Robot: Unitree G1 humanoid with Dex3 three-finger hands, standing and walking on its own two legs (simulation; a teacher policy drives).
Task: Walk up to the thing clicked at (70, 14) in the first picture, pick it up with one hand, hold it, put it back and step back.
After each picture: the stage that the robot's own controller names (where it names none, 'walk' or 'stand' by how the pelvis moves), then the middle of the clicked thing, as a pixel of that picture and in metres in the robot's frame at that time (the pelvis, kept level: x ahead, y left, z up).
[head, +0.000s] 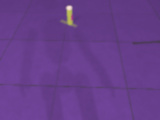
stand; (69, 15) +1.95 +0.18 -0.65
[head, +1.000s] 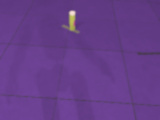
walk; (72, 21) +1.81 +0.16 -0.63
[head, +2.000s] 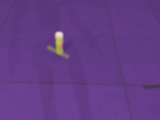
walk; (59, 43) +1.20 +0.20 -0.64
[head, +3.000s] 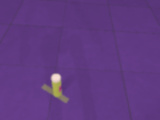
walk; (56, 85) +0.75 +0.18 -0.65
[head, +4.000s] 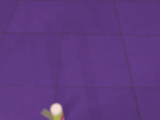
walk; (58, 115) +0.45 +0.17 -0.64
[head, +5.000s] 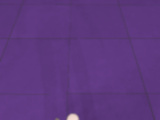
stand; out of the picture +0.38 +0.06 -0.62
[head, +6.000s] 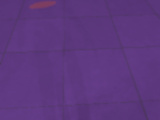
stand; out of the picture +0.36 +0.11 -0.65
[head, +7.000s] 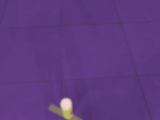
stand; (67, 109) +0.43 +0.11 -0.62
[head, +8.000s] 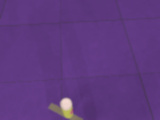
stand; (67, 109) +0.41 +0.12 -0.62
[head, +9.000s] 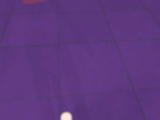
stand; out of the picture +0.44 +0.10 -0.64
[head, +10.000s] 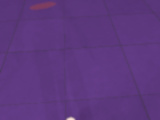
stand; out of the picture +0.43 +0.11 -0.66
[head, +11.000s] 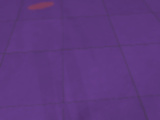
stand; out of the picture +0.40 +0.12 -0.66
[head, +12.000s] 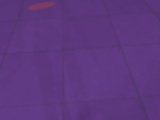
stand; out of the picture +0.40 +0.12 -0.66
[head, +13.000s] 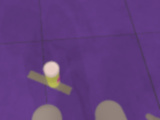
go down; (52, 76) +0.46 +0.11 -0.39
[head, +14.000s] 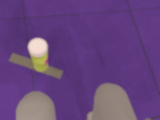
go down; (39, 57) +0.49 +0.13 -0.28
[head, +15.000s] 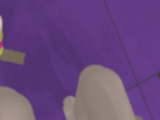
close in; out of the picture +0.48 +0.18 -0.18
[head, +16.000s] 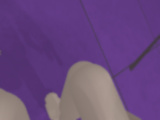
close; out of the picture +0.49 +0.20 -0.18
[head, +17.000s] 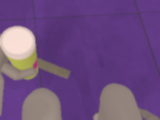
lift; (24, 59) +0.40 +0.19 -0.04
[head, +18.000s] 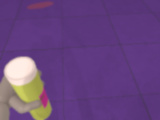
hold; (32, 93) +0.30 +0.17 +0.08
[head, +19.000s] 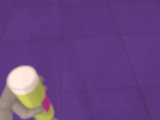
hold; (35, 99) +0.30 +0.16 +0.03
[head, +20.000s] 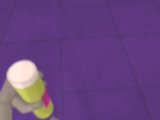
hold; (35, 94) +0.31 +0.17 +0.04
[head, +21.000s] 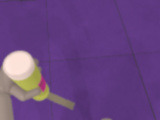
crouch; (31, 80) +0.36 +0.16 -0.02
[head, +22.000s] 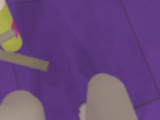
lower; (1, 25) +0.52 +0.17 -0.06
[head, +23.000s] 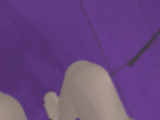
lower; out of the picture +0.47 +0.24 -0.18
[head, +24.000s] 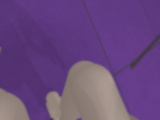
lower; out of the picture +0.47 +0.23 -0.18
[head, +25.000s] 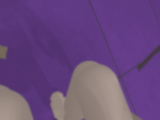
lower; out of the picture +0.46 +0.22 -0.18
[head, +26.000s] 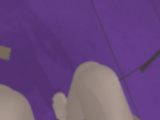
lower; out of the picture +0.46 +0.21 -0.17
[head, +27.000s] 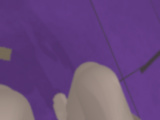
open; out of the picture +0.46 +0.21 -0.17
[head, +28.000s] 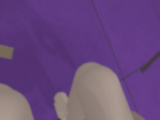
stand; out of the picture +0.45 +0.21 -0.18
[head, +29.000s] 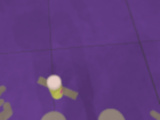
walk; (55, 88) +0.43 +0.14 -0.44
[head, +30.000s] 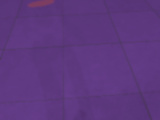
stand; out of the picture +0.40 +0.12 -0.59
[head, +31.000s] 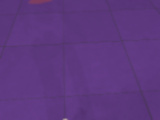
stand; out of the picture +0.39 +0.12 -0.60
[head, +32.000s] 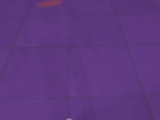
stand; out of the picture +0.41 +0.11 -0.63
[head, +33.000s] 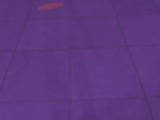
stand; out of the picture +0.40 +0.12 -0.66
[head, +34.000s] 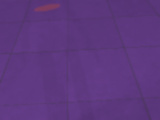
stand; out of the picture +0.39 +0.13 -0.66
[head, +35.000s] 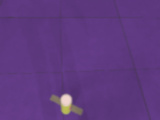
walk; (66, 105) +0.44 +0.07 -0.65
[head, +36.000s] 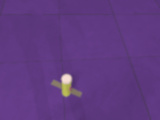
walk; (66, 86) +0.63 +0.10 -0.64
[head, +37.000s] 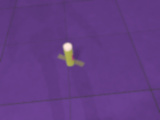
walk; (69, 55) +0.95 +0.19 -0.62
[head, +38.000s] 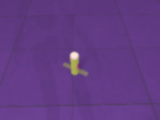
stand; (74, 64) +0.98 +0.10 -0.64
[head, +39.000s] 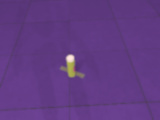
stand; (71, 66) +1.03 +0.13 -0.66
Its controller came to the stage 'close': yes
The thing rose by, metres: 0.67
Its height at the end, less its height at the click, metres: +0.00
